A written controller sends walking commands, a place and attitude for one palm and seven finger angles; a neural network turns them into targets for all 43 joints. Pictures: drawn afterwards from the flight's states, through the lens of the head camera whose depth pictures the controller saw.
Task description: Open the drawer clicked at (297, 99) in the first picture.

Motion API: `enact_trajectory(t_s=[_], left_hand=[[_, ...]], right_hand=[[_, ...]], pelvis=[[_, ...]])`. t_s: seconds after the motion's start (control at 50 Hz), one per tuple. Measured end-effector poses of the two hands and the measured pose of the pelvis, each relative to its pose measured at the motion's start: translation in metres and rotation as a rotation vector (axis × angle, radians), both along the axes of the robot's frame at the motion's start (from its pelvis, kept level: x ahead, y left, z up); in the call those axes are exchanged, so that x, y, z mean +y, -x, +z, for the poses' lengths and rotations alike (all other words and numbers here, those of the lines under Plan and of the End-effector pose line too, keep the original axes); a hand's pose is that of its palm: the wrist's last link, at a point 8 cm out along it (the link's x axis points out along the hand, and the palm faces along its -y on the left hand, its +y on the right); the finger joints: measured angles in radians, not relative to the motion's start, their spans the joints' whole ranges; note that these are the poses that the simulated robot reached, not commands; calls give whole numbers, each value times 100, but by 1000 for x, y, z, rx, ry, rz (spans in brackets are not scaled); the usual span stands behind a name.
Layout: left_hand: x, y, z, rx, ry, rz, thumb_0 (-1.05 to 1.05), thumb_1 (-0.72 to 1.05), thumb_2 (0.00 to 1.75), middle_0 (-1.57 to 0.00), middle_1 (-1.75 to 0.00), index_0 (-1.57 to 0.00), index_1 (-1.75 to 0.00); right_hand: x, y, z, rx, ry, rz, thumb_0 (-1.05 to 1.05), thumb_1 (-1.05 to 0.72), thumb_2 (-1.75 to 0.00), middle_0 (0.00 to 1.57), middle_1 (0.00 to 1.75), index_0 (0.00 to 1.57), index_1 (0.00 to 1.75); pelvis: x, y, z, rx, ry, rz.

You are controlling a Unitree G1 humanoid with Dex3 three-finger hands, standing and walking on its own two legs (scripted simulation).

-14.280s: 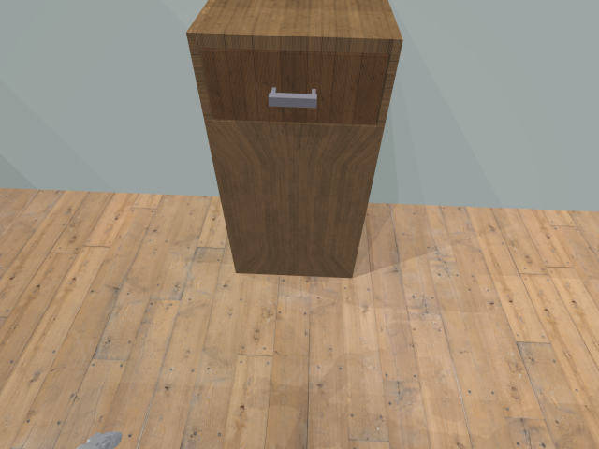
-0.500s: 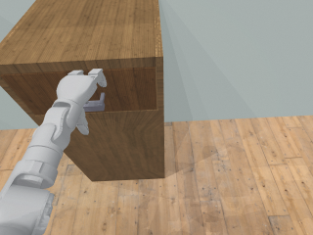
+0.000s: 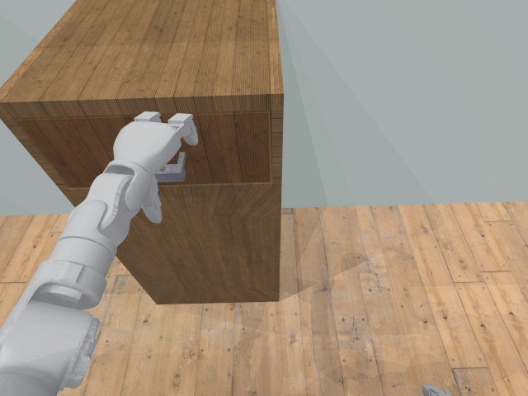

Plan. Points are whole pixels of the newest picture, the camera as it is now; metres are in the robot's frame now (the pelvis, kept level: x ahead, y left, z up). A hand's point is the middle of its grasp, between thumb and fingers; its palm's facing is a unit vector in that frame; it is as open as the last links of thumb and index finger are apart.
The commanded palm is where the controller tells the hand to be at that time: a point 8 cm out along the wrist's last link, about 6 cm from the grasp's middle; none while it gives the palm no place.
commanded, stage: move the hooked fingers above the handle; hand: left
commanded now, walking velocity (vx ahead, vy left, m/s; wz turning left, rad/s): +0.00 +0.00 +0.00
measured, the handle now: (154, 165) +0.50 +0.22 +0.04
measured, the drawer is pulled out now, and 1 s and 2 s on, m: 0.00 0.00 0.00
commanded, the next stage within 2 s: none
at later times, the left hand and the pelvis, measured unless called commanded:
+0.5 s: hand (159, 153) +0.45 +0.18 +0.12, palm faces -0.02 +0.01 -1.00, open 13.8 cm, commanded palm +0.44 +0.25 +0.16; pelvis -0.02 -0.01 +0.00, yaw -2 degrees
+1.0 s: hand (133, 164) +0.45 +0.23 +0.09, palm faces +0.00 -0.02 -1.00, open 13.7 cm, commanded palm +0.45 +0.24 +0.16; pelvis +0.01 +0.01 +0.00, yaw +1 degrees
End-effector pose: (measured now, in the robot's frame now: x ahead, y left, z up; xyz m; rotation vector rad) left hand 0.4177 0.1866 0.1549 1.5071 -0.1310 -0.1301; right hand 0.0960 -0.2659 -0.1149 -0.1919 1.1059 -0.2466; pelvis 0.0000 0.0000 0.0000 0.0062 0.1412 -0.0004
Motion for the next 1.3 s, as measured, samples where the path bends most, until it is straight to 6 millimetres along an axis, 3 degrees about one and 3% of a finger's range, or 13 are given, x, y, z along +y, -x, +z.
enact_trajectory(t_s=[0.12, 0.28, 0.52, 0.58, 0.7, 0.76, 0.86, 0.98, 1.14, 1.3], left_hand=[[2, -14, 10, -103, -20, 69, 0, -49, 30, -44, -129, -32, -120], [-7, -17, 19, -42, -37, 156, 0, -49, 30, -49, -127, -34, -130], [-2, -15, 17, 16, -65, 129, 0, -49, 30, -38, -121, -31, -124], [14, -14, 10, 40, -54, 179, 0, -49, 30, -35, -120, -31, -122], [66, -7, -11, 107, -86, 295, 0, -49, 30, -32, -120, -31, -121], [75, -5, -13, 111, -101, 267, 0, -49, 30, -32, -120, -31, -120], [50, -13, -7, 56, -60, 126, 0, -49, 30, -33, -120, -32, -120], [50, -14, -6, 8, -39, 131, 0, -49, 30, -42, -123, -33, -121], [46, -16, -4, 9, -35, 174, 0, -49, 30, -45, -122, -36, -125], [44, -16, -2, 27, -52, 196, 0, -49, 30, -42, -122, -37, -123]], right_hand=[[8, 10, -8, 33, -33, -10, 1, -90, -90, 20, 30, 20, 30], [16, 24, -13, 52, -68, -42, 1, -90, -90, 20, 30, 20, 30], [-16, 45, 0, 7, 19, -97, 1, -90, -90, 20, 30, 20, 30], [-23, 52, 0, 18, 37, -108, 1, -90, -90, 20, 30, 20, 30], [-29, 63, -1, 78, 63, -99, 1, -90, -90, 20, 30, 20, 30], [-27, 66, -3, 125, 70, -78, 1, -90, -90, 20, 30, 20, 30], [-16, 59, -5, 166, 64, -50, 1, -90, -90, 20, 30, 20, 30], [7, 33, -12, 126, 1, -19, 1, -90, -90, 20, 30, 20, 30], [36, 2, -13, 32, -66, 24, 1, -90, -90, 20, 30, 20, 30], [32, 9, -9, 12, -46, 27, 1, -90, -90, 20, 30, 20, 30]], pelvis=[[1, 1, 0, 21, 0, -15], [-3, 5, 3, -1, -6, -26], [-12, 17, 2, -8, -6, -39], [-13, 18, 1, -1, -6, -41], [-13, 15, -1, 30, -1, -25], [-10, 10, -2, 42, 6, -5], [-1, 0, -3, 46, 15, 18], [9, -8, -4, 44, 16, 16], [15, -3, -4, 33, 13, 14], [12, 6, -4, 31, 11, 15]])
